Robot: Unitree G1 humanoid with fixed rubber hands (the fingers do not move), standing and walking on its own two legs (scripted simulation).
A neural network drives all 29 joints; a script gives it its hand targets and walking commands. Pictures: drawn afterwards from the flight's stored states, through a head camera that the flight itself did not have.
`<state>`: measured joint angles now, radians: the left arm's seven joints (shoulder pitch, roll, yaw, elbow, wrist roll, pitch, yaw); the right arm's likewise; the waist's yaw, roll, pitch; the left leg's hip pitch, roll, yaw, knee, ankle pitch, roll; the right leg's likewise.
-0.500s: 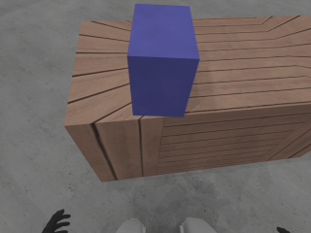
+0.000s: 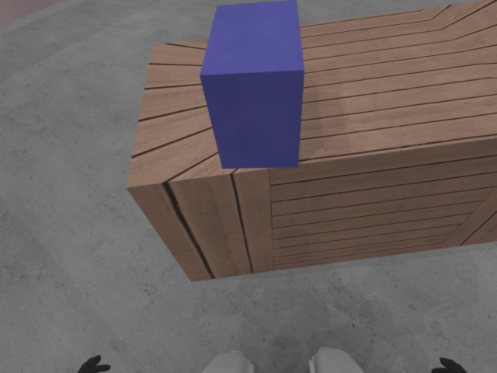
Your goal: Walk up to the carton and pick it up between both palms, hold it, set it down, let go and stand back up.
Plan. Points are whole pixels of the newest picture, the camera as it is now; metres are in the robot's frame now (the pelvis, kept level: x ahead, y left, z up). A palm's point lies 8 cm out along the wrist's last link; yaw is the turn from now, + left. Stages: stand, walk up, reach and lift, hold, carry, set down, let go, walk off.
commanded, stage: walk up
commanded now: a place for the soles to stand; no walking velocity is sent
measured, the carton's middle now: (258, 87) +0.70 +0.00 +0.04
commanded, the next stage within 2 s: none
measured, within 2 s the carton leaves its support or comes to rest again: neither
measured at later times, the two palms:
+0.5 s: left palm out of the picture +0.05 +0.32 -0.11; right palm out of the picture +0.03 -0.31 -0.09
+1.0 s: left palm out of the picture +0.09 +0.31 -0.10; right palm out of the picture +0.07 -0.31 -0.10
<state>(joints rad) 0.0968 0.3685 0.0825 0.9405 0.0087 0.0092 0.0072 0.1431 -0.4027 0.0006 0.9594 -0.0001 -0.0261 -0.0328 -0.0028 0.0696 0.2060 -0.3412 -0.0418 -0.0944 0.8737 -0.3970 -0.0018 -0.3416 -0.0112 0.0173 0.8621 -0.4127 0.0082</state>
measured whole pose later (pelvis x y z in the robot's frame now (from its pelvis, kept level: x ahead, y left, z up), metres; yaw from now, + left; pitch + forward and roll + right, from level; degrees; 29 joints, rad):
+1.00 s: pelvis +0.00 +0.00 +0.01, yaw +0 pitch -5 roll +0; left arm 0.09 0.37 0.08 1.00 0.00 0.01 -0.01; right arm 0.18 -0.40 0.00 0.96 0.00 -0.03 0.00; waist 0.01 0.00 0.16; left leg -0.34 -0.05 -0.09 0.80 -0.38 0.00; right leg -0.35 -0.02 0.02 0.80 -0.38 0.01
